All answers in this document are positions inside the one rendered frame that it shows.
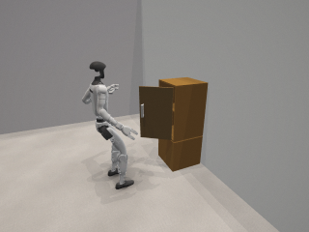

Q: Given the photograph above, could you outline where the robot left upper arm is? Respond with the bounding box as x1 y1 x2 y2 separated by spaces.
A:
82 81 93 104

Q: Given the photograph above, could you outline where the robot left hand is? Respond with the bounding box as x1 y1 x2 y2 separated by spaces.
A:
107 84 119 95

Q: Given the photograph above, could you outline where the humanoid robot head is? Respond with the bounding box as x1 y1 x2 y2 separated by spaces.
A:
89 61 106 85

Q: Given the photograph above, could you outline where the handle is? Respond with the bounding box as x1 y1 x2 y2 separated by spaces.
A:
140 104 144 118

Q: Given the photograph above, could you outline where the robot right hand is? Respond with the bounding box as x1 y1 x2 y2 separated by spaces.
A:
121 126 138 140

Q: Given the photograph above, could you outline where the right robot forearm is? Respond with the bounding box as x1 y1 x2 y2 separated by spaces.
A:
99 109 124 131

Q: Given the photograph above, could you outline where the cupboard door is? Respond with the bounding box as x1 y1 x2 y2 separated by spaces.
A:
139 86 174 140

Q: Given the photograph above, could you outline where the robot right upper arm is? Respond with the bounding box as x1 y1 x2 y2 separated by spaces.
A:
97 85 107 116

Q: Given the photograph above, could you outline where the robot right shin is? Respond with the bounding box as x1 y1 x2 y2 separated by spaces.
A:
117 154 128 184

